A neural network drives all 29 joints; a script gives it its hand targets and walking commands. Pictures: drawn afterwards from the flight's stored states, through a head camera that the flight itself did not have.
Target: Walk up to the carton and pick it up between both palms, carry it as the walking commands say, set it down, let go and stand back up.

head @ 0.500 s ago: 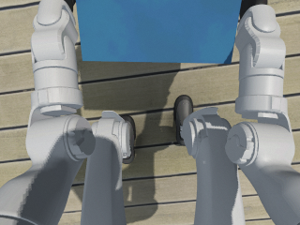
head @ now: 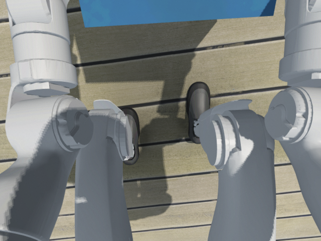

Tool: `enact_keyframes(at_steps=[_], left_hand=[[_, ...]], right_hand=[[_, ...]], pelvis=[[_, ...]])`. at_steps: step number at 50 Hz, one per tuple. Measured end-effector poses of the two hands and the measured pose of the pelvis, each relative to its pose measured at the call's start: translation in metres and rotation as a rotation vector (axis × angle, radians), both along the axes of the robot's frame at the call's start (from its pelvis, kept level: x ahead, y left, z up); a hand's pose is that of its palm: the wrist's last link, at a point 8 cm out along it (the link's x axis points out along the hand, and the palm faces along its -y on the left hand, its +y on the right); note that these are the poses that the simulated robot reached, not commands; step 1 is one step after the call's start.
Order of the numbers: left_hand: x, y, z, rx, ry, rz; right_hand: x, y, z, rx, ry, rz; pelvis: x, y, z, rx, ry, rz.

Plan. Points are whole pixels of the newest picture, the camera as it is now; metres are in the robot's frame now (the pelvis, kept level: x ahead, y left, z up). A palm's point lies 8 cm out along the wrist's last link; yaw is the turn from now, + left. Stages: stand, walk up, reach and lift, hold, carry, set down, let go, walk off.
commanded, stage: set down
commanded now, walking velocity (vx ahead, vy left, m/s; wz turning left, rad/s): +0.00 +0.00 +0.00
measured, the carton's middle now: out of the picture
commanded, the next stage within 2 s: none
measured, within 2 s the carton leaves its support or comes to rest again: rests again in 0.48 s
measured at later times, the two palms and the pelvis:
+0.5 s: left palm out of the picture +0.57 +0.15 -0.19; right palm out of the picture +0.56 -0.21 -0.20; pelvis +0.00 +0.00 -0.02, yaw +0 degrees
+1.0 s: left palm out of the picture +0.58 +0.14 -0.20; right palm out of the picture +0.56 -0.22 -0.21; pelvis +0.01 +0.00 -0.03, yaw +0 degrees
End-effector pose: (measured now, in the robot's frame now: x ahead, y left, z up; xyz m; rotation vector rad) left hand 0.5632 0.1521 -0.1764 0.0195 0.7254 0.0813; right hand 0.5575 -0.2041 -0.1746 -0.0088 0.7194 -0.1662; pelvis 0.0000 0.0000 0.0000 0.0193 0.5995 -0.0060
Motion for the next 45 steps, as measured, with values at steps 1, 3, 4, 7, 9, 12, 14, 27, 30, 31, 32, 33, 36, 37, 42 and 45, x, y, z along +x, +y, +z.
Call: enact_keyframes(at_steps=[1,3,4,7,9,12,14,27,30,31,32,33,36,37,42,45], left_hand=[[0.001,0.0,-0.003,0.0,0.0,-0.002],[0.002,0.0,-0.009,0.004,0.0,-0.009],[0.004,-0.001,-0.011,0.003,-0.002,-0.012],[0.006,-0.003,-0.013,-0.005,-0.009,-0.018],[0.007,-0.003,-0.013,-0.007,-0.012,-0.016],[0.007,-0.003,-0.013,-0.007,-0.015,-0.015],[0.007,-0.003,-0.013,-0.008,-0.016,-0.015],[0.01,-0.008,-0.016,-0.018,-0.023,-0.029],[0.011,-0.009,-0.017,-0.019,-0.025,-0.032],[0.011,-0.009,-0.017,-0.02,-0.026,-0.032],[0.011,-0.009,-0.018,-0.02,-0.026,-0.032],[0.012,-0.009,-0.018,-0.021,-0.026,-0.034],[0.013,-0.009,-0.019,-0.024,-0.026,-0.038],[0.014,-0.009,-0.02,-0.024,-0.026,-0.039],[0.015,-0.009,-0.021,-0.028,-0.029,-0.04],[0.015,-0.008,-0.022,-0.031,-0.031,-0.042]], right_hand=[[0.001,0.0,-0.003,0.0,0.001,0.002],[0.004,-0.001,-0.008,-0.005,0.002,0.008],[0.005,-0.002,-0.01,-0.005,0.004,0.008],[0.006,-0.004,-0.014,0.005,0.011,-0.001],[0.006,-0.004,-0.014,0.008,0.011,-0.001],[0.006,-0.004,-0.014,0.008,0.01,0.001],[0.005,-0.004,-0.015,0.007,0.009,0.0],[0.003,-0.01,-0.022,0.004,0.019,-0.004],[0.002,-0.011,-0.025,0.01,0.021,-0.007],[0.002,-0.012,-0.025,0.012,0.02,-0.007],[0.002,-0.012,-0.026,0.015,0.019,-0.008],[0.003,-0.012,-0.026,0.016,0.018,-0.008],[0.004,-0.012,-0.027,0.016,0.017,-0.008],[0.004,-0.012,-0.028,0.015,0.016,-0.007],[0.005,-0.012,-0.028,0.014,0.015,-0.008],[0.005,-0.012,-0.029,0.013,0.015,-0.006]], pelvis=[[0.001,0.0,-0.002,0.0,0.003,0.0],[0.002,0.0,-0.005,0.0,0.009,0.0],[0.003,0.0,-0.006,0.0,0.012,0.0],[0.004,0.0,-0.011,0.0,0.009,0.001],[0.004,0.0,-0.013,0.0,0.004,0.001],[0.004,0.0,-0.015,0.0,-0.001,0.001],[0.003,0.0,-0.016,0.0,-0.003,0.001],[0.002,-0.001,-0.023,0.004,-0.008,0.001],[0.002,-0.002,-0.024,0.005,-0.008,0.001],[0.002,-0.002,-0.025,0.006,-0.007,0.001],[0.002,-0.002,-0.025,0.006,-0.007,0.001],[0.002,-0.002,-0.026,0.006,-0.005,0.001],[0.003,-0.003,-0.027,0.007,0.0,0.002],[0.003,-0.002,-0.028,0.006,0.001,0.002],[0.004,-0.001,-0.03,0.004,-0.002,0.002],[0.004,-0.001,-0.032,0.003,-0.003,0.002]])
